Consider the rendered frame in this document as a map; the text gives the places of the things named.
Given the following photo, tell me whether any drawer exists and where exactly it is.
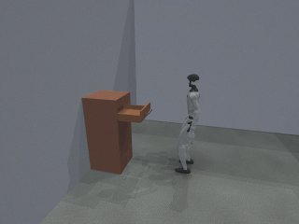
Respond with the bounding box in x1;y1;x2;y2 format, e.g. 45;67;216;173
117;102;150;123

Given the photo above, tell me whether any robot right foot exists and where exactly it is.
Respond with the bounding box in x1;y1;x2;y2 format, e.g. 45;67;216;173
179;159;193;164

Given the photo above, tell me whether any left robot forearm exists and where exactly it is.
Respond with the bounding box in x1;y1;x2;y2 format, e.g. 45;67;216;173
190;110;200;132

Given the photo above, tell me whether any left robot hand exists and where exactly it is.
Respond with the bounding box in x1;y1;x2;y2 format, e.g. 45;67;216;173
186;131;195;145

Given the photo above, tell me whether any left robot upper arm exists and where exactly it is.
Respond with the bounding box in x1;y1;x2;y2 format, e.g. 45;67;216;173
189;92;201;115

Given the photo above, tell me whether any robot left shin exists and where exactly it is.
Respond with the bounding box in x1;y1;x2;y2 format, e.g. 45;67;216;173
177;147;187;170

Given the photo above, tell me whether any cabinet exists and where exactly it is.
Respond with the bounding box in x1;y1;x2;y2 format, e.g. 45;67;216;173
81;90;133;175

